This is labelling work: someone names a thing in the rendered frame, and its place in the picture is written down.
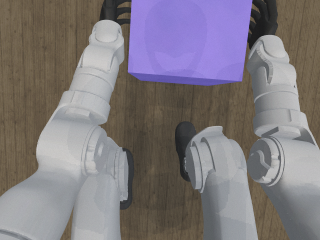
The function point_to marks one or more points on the robot left upper arm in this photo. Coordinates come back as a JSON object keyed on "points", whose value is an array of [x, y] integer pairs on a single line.
{"points": [[40, 207]]}

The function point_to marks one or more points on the robot right upper arm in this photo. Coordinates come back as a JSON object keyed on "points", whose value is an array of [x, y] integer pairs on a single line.
{"points": [[288, 171]]}

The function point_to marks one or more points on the left robot forearm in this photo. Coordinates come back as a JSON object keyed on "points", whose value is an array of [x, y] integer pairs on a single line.
{"points": [[88, 97]]}

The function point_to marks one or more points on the robot left thigh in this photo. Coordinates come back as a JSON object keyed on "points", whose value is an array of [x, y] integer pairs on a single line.
{"points": [[96, 210]]}

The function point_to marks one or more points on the robot right thigh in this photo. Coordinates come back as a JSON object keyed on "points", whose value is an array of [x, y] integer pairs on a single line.
{"points": [[226, 201]]}

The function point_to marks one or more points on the left robot hand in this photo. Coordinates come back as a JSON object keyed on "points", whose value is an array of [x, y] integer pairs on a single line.
{"points": [[109, 11]]}

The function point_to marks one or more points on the robot thigh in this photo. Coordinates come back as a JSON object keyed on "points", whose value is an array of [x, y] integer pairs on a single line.
{"points": [[96, 210], [226, 201]]}

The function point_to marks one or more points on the carton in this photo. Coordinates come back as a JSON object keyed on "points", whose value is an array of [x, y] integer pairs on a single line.
{"points": [[194, 42]]}

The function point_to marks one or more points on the right robot hand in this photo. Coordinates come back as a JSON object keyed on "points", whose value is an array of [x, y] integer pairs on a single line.
{"points": [[266, 20]]}

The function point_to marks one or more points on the right robot forearm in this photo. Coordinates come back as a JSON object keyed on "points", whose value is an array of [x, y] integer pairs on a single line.
{"points": [[275, 93]]}

